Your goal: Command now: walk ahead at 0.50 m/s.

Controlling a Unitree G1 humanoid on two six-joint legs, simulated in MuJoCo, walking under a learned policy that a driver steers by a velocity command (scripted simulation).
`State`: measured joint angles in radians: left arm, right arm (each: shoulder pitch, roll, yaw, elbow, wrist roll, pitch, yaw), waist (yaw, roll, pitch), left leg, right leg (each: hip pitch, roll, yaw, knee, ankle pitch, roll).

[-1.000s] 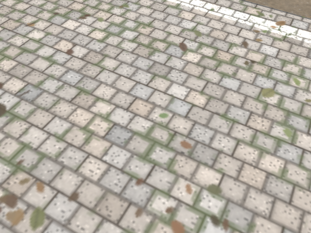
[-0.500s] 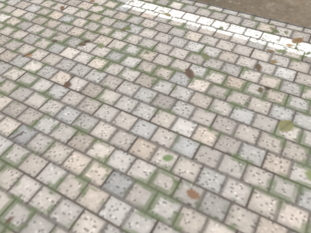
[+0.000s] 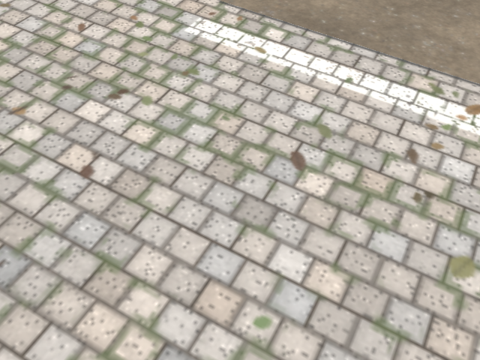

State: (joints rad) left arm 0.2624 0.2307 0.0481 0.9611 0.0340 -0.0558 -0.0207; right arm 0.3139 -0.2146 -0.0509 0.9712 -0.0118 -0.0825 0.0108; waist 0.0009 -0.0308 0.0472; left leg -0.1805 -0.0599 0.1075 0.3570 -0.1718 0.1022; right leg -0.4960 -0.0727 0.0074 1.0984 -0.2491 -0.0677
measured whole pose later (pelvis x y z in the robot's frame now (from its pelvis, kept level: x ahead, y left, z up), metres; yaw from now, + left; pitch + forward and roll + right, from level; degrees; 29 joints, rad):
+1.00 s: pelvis +0.49 +0.09 -0.02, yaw +30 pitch +0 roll +0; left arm 0.29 0.23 0.05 0.90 0.02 -0.07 0.00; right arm 0.16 -0.26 -0.07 0.84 -0.02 -0.02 0.02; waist 0.03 -0.01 0.08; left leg -0.35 -0.10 0.08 0.55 -0.21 0.13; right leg -0.34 -0.09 -0.06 1.22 -0.37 0.01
